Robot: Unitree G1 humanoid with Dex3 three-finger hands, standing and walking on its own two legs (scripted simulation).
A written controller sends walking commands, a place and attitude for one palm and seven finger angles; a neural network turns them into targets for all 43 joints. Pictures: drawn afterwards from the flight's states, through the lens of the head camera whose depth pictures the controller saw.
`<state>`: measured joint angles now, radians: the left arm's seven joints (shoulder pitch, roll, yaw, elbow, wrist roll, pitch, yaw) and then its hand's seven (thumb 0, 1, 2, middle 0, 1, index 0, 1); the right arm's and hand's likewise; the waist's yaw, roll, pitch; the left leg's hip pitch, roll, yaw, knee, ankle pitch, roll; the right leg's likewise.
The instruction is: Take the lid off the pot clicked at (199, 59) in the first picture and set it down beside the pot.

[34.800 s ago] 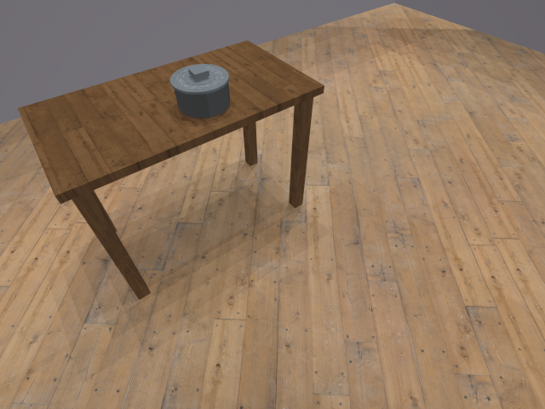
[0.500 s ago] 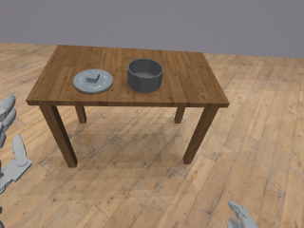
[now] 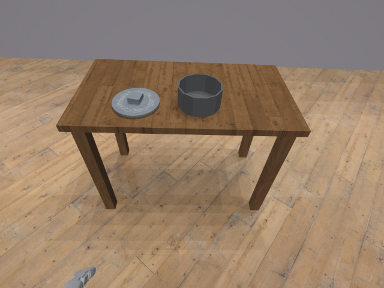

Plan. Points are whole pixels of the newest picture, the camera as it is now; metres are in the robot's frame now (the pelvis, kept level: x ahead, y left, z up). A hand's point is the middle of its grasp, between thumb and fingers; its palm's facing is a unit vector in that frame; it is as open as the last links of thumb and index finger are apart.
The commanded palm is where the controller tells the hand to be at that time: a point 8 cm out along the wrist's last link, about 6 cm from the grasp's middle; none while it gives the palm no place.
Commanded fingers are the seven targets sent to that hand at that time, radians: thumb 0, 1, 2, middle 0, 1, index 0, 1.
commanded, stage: stop stepping back and stand still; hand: left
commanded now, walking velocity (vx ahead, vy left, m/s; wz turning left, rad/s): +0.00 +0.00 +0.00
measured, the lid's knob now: (135, 97) +0.79 +0.23 -0.06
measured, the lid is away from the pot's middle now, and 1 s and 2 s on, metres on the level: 0.25 0.25 0.25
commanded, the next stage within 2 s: let the arm hang, fingers relaxed in 0.54 s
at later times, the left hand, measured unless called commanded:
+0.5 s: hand out of the picture +0.07 +0.15 -0.15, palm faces +0.05 -0.98 -0.21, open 7.3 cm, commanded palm none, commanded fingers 0.00 0.90 0.90 -0.20 -0.30 -0.20 -0.30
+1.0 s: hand out of the picture +0.08 +0.16 -0.15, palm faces +0.04 -0.98 -0.20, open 7.3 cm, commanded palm none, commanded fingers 0.00 0.90 0.90 -0.20 -0.30 -0.20 -0.30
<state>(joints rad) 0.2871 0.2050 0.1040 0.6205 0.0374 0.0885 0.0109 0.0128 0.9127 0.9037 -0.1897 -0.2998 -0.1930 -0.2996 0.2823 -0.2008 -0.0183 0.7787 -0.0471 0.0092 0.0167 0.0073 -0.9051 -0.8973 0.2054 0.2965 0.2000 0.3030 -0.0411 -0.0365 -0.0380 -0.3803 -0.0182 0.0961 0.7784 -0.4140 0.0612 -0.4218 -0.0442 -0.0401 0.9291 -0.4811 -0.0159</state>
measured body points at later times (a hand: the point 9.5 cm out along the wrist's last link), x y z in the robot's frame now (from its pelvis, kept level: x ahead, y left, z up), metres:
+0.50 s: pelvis +0.05 -0.02 +0.03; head +0.08 -0.02 +0.48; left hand +0.06 +0.20 -0.13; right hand +0.05 -0.24 -0.13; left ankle +0.00 +0.08 -0.71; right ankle +0.02 -0.13 -0.71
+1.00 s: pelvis +0.05 -0.02 +0.03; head +0.08 -0.01 +0.48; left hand +0.08 +0.21 -0.13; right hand +0.04 -0.23 -0.13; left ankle +0.00 +0.08 -0.71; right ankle +0.02 -0.13 -0.71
